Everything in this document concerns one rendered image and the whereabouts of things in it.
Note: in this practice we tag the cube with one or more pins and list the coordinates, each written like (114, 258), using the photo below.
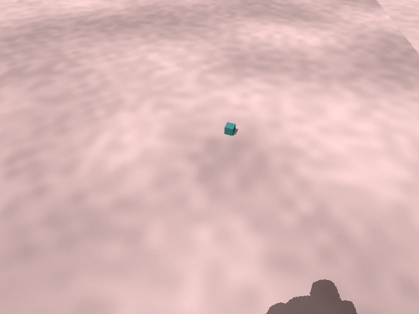
(230, 128)

